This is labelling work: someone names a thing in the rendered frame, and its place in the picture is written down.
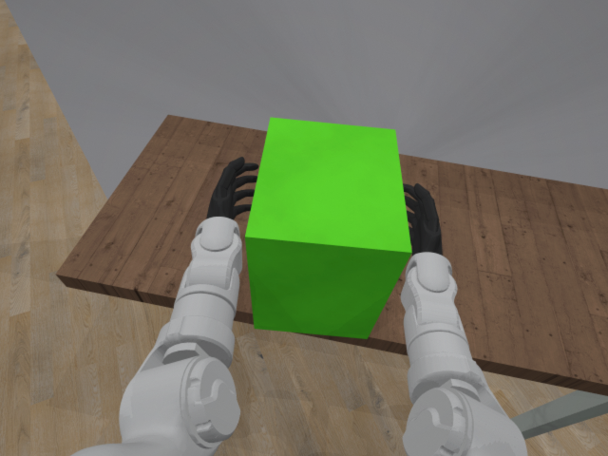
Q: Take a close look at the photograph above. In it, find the robot left upper arm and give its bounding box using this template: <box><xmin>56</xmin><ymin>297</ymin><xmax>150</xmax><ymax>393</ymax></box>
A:
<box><xmin>70</xmin><ymin>355</ymin><xmax>240</xmax><ymax>456</ymax></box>

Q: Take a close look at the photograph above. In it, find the robot right upper arm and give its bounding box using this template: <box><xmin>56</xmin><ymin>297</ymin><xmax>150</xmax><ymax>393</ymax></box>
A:
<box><xmin>403</xmin><ymin>387</ymin><xmax>527</xmax><ymax>456</ymax></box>

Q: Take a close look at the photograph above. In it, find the robot right hand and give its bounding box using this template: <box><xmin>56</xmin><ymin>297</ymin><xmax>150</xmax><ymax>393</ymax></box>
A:
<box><xmin>403</xmin><ymin>183</ymin><xmax>443</xmax><ymax>256</ymax></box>

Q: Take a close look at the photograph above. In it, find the robot left hand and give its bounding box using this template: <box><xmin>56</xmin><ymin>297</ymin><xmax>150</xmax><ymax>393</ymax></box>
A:
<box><xmin>206</xmin><ymin>157</ymin><xmax>258</xmax><ymax>220</ymax></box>

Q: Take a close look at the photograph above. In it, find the left robot forearm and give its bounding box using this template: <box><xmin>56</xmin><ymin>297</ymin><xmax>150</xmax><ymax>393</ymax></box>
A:
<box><xmin>119</xmin><ymin>217</ymin><xmax>242</xmax><ymax>435</ymax></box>

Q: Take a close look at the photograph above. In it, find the table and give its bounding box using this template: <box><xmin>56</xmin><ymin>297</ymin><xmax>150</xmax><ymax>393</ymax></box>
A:
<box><xmin>56</xmin><ymin>115</ymin><xmax>608</xmax><ymax>440</ymax></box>

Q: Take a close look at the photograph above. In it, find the carton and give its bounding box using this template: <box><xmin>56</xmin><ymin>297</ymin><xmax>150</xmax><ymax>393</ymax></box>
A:
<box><xmin>245</xmin><ymin>118</ymin><xmax>412</xmax><ymax>339</ymax></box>

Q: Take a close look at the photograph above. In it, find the right robot forearm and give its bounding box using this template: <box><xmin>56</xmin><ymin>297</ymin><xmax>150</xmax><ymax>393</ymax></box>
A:
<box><xmin>401</xmin><ymin>252</ymin><xmax>509</xmax><ymax>418</ymax></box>

